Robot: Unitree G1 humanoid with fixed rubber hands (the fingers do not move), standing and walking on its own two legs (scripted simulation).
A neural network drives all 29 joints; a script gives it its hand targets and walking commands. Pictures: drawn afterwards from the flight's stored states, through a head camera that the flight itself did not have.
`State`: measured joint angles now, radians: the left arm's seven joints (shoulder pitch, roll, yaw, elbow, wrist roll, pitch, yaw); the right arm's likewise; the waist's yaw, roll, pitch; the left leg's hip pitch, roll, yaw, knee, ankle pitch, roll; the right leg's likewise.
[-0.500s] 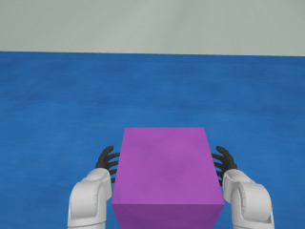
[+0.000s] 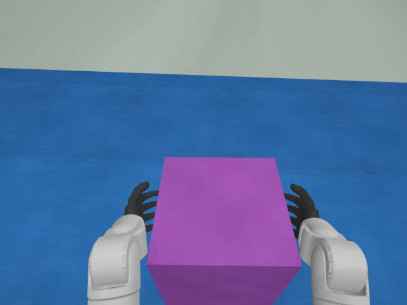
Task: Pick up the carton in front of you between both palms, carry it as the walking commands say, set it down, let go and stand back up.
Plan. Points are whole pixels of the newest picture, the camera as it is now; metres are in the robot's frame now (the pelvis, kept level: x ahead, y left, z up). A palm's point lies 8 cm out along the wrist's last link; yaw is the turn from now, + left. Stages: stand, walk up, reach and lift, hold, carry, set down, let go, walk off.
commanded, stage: carry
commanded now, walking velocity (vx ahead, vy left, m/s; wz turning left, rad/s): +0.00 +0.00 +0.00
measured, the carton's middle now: (218, 236) +0.28 +0.00 +0.01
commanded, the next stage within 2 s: none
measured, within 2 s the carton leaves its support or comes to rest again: neither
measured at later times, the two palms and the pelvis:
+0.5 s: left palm (155, 149) +0.47 +0.14 +0.07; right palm (281, 145) +0.48 -0.16 +0.07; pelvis +0.21 -0.02 -0.01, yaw +2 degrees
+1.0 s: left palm (153, 152) +0.50 +0.16 +0.02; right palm (268, 150) +0.51 -0.14 +0.02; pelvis +0.22 +0.00 -0.01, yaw +2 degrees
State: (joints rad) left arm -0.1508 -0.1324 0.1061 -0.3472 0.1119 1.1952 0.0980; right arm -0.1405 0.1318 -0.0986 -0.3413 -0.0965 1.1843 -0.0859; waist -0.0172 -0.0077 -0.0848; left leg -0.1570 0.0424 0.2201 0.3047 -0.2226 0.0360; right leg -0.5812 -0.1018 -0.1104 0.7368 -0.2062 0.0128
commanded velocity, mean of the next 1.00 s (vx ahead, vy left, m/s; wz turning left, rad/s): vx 0.00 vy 0.00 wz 0.00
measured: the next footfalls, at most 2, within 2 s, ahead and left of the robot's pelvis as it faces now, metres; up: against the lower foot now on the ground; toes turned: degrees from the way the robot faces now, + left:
right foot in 0.12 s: +0.25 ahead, -0.12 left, +0.00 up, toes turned +12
left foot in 0.30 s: +0.15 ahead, +0.09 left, +0.00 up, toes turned +6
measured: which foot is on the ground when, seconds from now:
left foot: down 0.00-0.14, up 0.16-0.28, down 0.30-1.00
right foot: up 0.00-0.10, down 0.12-1.00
